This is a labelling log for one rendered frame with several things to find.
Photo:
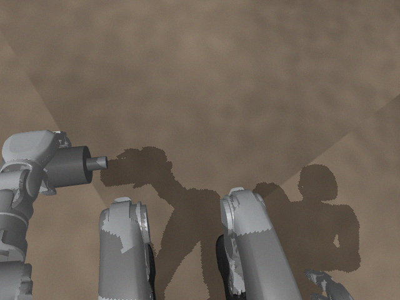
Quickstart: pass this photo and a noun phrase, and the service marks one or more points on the left robot hand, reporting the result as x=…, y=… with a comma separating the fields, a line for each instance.
x=36, y=146

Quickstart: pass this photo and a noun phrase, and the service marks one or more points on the left robot arm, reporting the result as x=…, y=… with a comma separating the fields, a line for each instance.
x=20, y=182

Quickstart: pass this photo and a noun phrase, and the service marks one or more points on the right robot hand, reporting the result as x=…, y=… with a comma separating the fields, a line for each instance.
x=334, y=291

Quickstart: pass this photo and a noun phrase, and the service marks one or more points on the right robot foot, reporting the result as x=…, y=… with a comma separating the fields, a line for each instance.
x=223, y=266

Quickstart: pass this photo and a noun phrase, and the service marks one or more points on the bottle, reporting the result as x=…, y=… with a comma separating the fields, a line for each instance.
x=72, y=166

